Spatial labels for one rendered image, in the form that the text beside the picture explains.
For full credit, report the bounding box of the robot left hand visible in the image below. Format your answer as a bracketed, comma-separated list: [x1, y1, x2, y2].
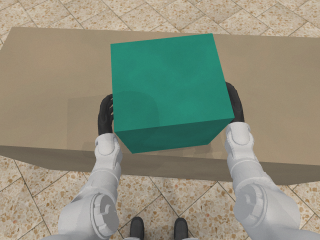
[97, 94, 114, 136]

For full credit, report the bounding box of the robot foot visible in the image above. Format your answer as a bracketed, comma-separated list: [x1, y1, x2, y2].
[130, 216, 145, 240]
[174, 217, 188, 240]

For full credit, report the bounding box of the left robot foot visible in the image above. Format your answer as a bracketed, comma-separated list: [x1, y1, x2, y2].
[130, 216, 145, 240]

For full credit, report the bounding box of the robot left upper arm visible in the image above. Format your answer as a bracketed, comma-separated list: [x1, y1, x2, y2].
[40, 193, 120, 240]

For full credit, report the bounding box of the robot right hand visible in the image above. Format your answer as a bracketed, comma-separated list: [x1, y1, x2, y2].
[225, 82, 245, 124]

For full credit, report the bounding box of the carton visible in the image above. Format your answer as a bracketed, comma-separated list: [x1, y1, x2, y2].
[110, 33, 235, 154]

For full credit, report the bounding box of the robot right upper arm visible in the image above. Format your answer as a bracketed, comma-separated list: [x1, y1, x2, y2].
[233, 183, 320, 240]

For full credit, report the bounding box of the pedestal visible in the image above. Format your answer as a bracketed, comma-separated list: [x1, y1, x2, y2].
[0, 26, 320, 186]

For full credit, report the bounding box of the robot left forearm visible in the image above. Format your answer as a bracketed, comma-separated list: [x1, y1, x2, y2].
[58, 133, 123, 234]

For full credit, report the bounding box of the right robot foot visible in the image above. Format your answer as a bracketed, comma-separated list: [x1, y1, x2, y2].
[174, 217, 188, 240]

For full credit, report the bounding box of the robot right forearm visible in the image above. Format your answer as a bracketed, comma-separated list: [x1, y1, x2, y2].
[224, 122, 301, 228]

